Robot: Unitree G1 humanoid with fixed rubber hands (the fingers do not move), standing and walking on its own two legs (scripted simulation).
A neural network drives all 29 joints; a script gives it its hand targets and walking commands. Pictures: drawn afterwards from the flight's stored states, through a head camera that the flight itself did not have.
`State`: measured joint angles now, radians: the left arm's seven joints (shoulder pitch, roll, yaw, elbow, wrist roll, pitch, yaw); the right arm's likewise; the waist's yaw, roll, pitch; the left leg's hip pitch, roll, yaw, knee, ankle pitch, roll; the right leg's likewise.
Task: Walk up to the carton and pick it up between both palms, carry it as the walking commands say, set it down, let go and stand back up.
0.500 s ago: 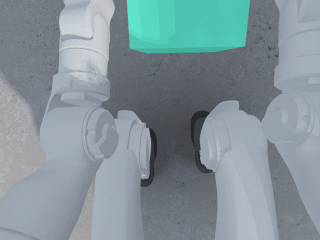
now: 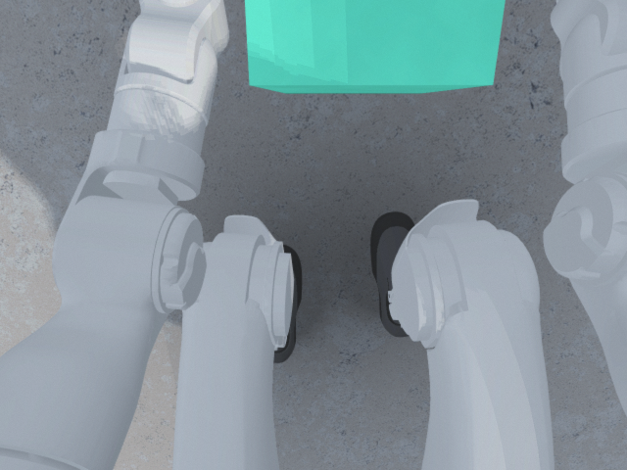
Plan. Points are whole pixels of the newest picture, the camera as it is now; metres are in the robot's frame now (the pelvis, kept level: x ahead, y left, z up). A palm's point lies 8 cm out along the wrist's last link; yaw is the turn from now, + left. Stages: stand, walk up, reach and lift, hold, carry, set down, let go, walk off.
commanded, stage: set down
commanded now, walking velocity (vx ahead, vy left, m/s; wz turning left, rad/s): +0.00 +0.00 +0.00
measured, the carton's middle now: out of the picture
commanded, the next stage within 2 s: let go in 1.54 s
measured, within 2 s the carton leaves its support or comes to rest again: neither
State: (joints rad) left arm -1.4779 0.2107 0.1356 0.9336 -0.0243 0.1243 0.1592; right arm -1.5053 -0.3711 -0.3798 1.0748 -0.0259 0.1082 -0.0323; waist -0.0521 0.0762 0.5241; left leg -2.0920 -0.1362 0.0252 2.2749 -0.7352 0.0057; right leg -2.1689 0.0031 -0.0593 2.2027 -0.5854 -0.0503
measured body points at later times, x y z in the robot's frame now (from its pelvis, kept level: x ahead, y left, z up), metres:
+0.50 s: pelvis -0.01 -0.01 +0.01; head +0.36 -0.04 +0.25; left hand +0.58 +0.09 -0.12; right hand +0.56 -0.26 -0.13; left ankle +0.08 +0.10 -0.34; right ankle +0.12 -0.10 -0.34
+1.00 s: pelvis -0.03 -0.01 +0.14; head +0.34 -0.04 +0.38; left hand +0.58 +0.09 +0.03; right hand +0.55 -0.27 +0.02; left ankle +0.08 +0.10 -0.34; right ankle +0.12 -0.10 -0.34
